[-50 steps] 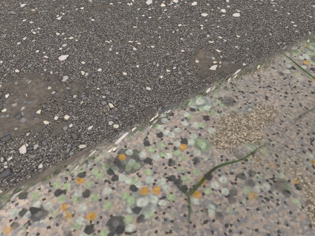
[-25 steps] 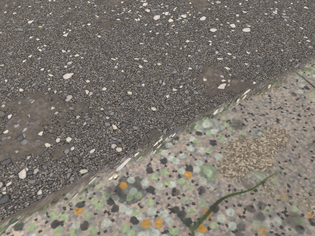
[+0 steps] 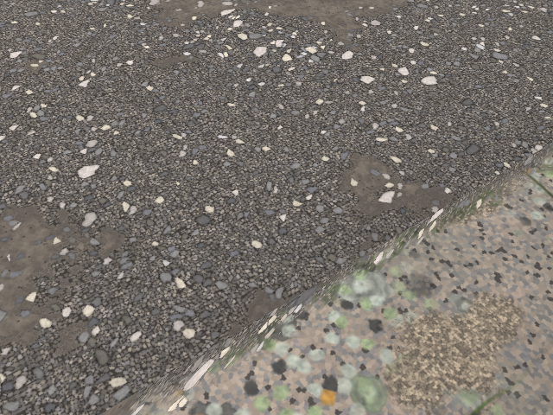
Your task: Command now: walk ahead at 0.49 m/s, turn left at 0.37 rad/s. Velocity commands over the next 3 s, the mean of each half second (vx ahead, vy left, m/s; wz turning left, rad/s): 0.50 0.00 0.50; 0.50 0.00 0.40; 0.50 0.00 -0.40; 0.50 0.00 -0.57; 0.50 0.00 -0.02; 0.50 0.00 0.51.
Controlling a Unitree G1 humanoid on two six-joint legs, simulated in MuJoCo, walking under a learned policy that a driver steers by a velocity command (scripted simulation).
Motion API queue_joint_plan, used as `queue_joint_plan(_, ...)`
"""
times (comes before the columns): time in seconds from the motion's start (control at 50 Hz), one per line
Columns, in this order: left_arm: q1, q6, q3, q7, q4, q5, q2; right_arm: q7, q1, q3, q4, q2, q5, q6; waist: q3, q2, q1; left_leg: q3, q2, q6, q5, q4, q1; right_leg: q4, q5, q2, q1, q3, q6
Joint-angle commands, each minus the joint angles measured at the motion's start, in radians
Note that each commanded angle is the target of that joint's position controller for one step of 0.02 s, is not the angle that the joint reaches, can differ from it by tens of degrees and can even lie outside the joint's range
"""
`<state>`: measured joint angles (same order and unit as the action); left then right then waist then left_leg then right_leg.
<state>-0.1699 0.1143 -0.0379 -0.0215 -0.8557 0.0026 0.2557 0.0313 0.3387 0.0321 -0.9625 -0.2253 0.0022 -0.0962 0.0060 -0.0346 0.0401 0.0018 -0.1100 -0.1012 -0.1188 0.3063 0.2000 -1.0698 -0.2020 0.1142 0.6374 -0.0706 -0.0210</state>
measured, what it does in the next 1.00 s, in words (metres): walks ahead, turning left: right foot, then left foot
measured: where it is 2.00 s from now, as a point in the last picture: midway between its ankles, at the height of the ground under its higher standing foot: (191, 249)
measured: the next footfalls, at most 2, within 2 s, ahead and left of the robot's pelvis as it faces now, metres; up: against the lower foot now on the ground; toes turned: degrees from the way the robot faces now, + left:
right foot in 0.24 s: +0.30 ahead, -0.16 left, +0.00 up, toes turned +7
left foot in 0.80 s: +0.52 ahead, +0.19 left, +0.00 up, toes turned +28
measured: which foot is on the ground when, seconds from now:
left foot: down 0.00-0.26, up 0.28-0.78, down 0.80-1.00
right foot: up 0.00-0.22, down 0.24-0.84, up 0.86-1.00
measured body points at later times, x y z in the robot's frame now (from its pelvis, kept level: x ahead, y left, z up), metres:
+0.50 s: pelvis +0.26 -0.06 +0.01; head +0.27 -0.06 +0.46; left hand +0.21 +0.17 -0.13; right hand +0.45 -0.26 -0.12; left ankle +0.29 +0.11 -0.66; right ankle +0.26 -0.16 -0.74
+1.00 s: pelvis +0.49 +0.10 -0.01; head +0.50 +0.11 +0.44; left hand +0.45 +0.35 -0.15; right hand +0.59 -0.13 -0.15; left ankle +0.48 +0.17 -0.74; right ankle +0.54 -0.06 -0.65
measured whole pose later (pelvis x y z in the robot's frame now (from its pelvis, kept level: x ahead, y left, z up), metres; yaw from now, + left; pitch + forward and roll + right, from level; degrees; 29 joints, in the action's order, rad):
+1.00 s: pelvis +0.49 +0.10 -0.01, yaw +28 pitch -1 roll +1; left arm -0.27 0.10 -0.02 0.05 -0.93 0.08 0.23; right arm 0.02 0.39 0.06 -1.02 -0.21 -0.05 -0.10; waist 0.02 -0.02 0.04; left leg 0.05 -0.10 -0.10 -0.20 0.44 0.23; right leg -1.21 -0.32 0.13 0.51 -0.05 -0.08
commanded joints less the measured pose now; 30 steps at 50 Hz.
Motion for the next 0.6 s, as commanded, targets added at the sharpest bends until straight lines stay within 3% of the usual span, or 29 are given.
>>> queue_joint_plan(0.02, -0.076, -0.033, 0.052, 0.032, 0.027, 0.137, -0.080, 0.015, -0.036, -0.014, 0.056, -0.009, -0.097, -0.051, 0.027, 0.101, -0.046, -0.202, 0.223, -0.174, -0.042, -0.177, 0.171, 0.230, 0.143, 0.000, -0.111, 0.041, 0.027)
queue_joint_plan(0.04, -0.057, -0.054, 0.047, 0.049, 0.036, 0.132, -0.077, 0.036, -0.007, -0.005, 0.045, -0.034, -0.082, -0.054, 0.064, 0.106, -0.038, -0.191, 0.213, -0.165, -0.057, -0.187, 0.220, 0.298, 0.163, -0.018, -0.162, 0.066, 0.029)
queue_joint_plan(0.08, 0.049, -0.068, 0.034, 0.061, 0.076, 0.093, 0.007, 0.058, 0.023, 0.015, 0.044, -0.116, -0.056, -0.052, 0.054, 0.102, -0.005, -0.240, 0.239, -0.172, -0.086, -0.160, 0.189, 0.378, 0.176, -0.035, -0.189, 0.067, 0.039)
queue_joint_plan(0.1, 0.087, -0.065, 0.031, 0.056, 0.089, 0.087, 0.033, 0.062, 0.052, 0.018, 0.038, -0.130, -0.056, -0.051, 0.051, 0.089, 0.010, -0.271, 0.264, -0.182, -0.087, -0.140, 0.125, 0.426, 0.184, -0.037, -0.168, 0.056, 0.036)
queue_joint_plan(0.16, 0.176, -0.045, 0.035, 0.029, 0.117, 0.075, 0.048, 0.051, 0.109, 0.019, 0.015, -0.126, -0.063, -0.034, 0.055, 0.099, 0.036, -0.357, 0.325, -0.191, -0.034, -0.087, -0.085, 0.573, 0.141, -0.042, -0.116, 0.030, 0.007)
queue_joint_plan(0.2, 0.186, -0.028, 0.035, 0.020, 0.122, 0.056, 0.055, 0.041, 0.099, 0.028, 0.012, -0.139, -0.064, -0.017, 0.046, 0.101, 0.024, -0.381, 0.334, -0.170, 0.032, -0.043, -0.137, 0.643, 0.139, -0.054, -0.191, 0.045, -0.020)
queue_joint_plan(0.22, 0.154, -0.015, 0.025, 0.017, 0.113, 0.042, 0.078, 0.036, 0.095, 0.031, 0.009, -0.140, -0.066, -0.010, 0.027, 0.096, 0.002, -0.371, 0.305, -0.141, 0.095, -0.001, -0.125, 0.669, 0.174, -0.064, -0.293, 0.060, -0.045)
queue_joint_plan(0.24, 0.069, 0.001, 0.007, 0.013, 0.093, 0.027, 0.116, 0.033, 0.083, 0.031, 0.015, -0.134, -0.074, -0.009, -0.031, 0.088, -0.041, -0.339, 0.248, -0.090, 0.169, 0.091, -0.051, 0.629, 0.216, -0.055, -0.481, 0.063, -0.093)
queue_joint_plan(0.26, -0.105, 0.017, -0.003, 0.008, 0.058, 0.028, 0.152, 0.034, 0.050, 0.010, 0.045, -0.066, -0.075, -0.017, -0.190, -0.024, -0.120, -0.253, 0.125, -0.016, 0.100, 0.354, 0.084, 0.600, 0.295, 0.070, -0.772, -0.050, -0.216)
queue_joint_plan(0.28, -0.322, 0.008, -0.001, 0.002, 0.025, 0.036, 0.166, 0.036, 0.167, -0.026, 0.088, 0.080, -0.091, -0.040, -0.471, -0.327, -0.147, -0.149, -0.066, 0.067, -0.400, 0.664, 0.447, 0.713, 0.238, 0.356, -1.266, -0.525, -0.476)
queue_joint_plan(0.3, -0.342, 0.015, -0.007, 0.000, -0.015, 0.064, 0.132, 0.040, -0.018, 0.014, 0.087, -0.056, -0.068, -0.047, -0.154, -0.133, -0.202, -0.162, 0.037, 0.034, -0.426, 0.852, 0.677, 0.833, -0.005, 0.352, -1.075, -0.577, -0.342)
queue_joint_plan(0.32, -0.245, 0.019, -0.005, 0.001, -0.005, 0.053, 0.112, 0.021, -0.039, 0.020, 0.080, -0.054, -0.058, -0.042, -0.014, -0.066, -0.147, -0.159, 0.104, 0.007, -0.316, 0.908, 0.664, 0.865, -0.164, 0.311, -0.870, -0.419, -0.252)
queue_joint_plan(0.34, -0.159, 0.015, 0.016, -0.006, 0.016, 0.050, 0.041, 0.000, -0.011, 0.027, 0.053, -0.059, -0.057, -0.032, 0.009, -0.048, -0.102, -0.134, 0.157, 0.003, -0.232, 0.895, 0.590, 0.906, -0.172, 0.267, -0.746, -0.303, -0.220)
queue_joint_plan(0.36, -0.141, 0.014, 0.035, -0.010, 0.018, 0.043, -0.013, -0.007, 0.003, 0.022, 0.048, -0.027, -0.066, -0.023, 0.000, -0.061, -0.071, -0.141, 0.188, -0.007, -0.151, 0.849, 0.513, 0.937, -0.051, 0.233, -0.684, -0.210, -0.202)
queue_joint_plan(0.38, -0.123, 0.012, 0.042, -0.018, 0.029, 0.050, -0.039, -0.002, -0.026, 0.014, 0.057, 0.000, -0.075, -0.015, 0.015, -0.047, -0.060, -0.124, 0.201, 0.003, -0.122, 0.852, 0.480, 0.957, 0.060, 0.216, -0.648, -0.136, -0.199)
queue_joint_plan(0.42, -0.142, 0.019, 0.033, -0.028, 0.017, 0.066, -0.023, 0.026, -0.059, 0.011, 0.069, 0.027, -0.058, -0.008, -0.002, -0.041, -0.060, -0.091, 0.200, 0.016, -0.069, 0.809, 0.487, 0.962, 0.198, 0.174, -0.672, -0.002, -0.193)
queue_joint_plan(0.44, -0.164, 0.023, 0.028, -0.026, 0.001, 0.076, -0.011, 0.044, -0.083, 0.009, 0.076, 0.028, -0.047, -0.008, 0.011, -0.040, -0.064, -0.074, 0.204, 0.022, -0.016, 0.774, 0.504, 0.962, 0.278, 0.160, -0.669, 0.057, -0.194)
queue_joint_plan(0.48, -0.224, 0.028, 0.026, -0.016, -0.039, 0.089, -0.005, 0.070, -0.148, 0.001, 0.100, 0.032, -0.041, -0.004, 0.035, -0.039, -0.073, -0.049, 0.218, 0.035, 0.070, 0.681, 0.543, 0.967, 0.423, 0.157, -0.667, 0.136, -0.203)
queue_joint_plan(0.54, -0.283, 0.034, 0.027, 0.009, -0.089, 0.087, 0.005, 0.078, -0.224, -0.010, 0.132, 0.031, -0.047, 0.013, 0.058, -0.026, -0.072, -0.026, 0.222, 0.045, 0.154, 0.530, 0.537, 0.977, 0.582, 0.167, -0.658, 0.211, -0.217)
queue_joint_plan(0.6, -0.274, 0.040, 0.031, 0.033, -0.107, 0.093, 0.022, 0.076, -0.261, -0.001, 0.148, -0.011, -0.055, 0.028, 0.071, -0.026, -0.050, -0.031, 0.205, 0.027, 0.213, 0.447, 0.496, 0.970, 0.629, 0.171, -0.652, 0.265, -0.199)
Over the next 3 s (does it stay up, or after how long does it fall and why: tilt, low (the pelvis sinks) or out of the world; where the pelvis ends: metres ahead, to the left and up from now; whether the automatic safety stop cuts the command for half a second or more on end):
stays up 1.58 0.26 -0.12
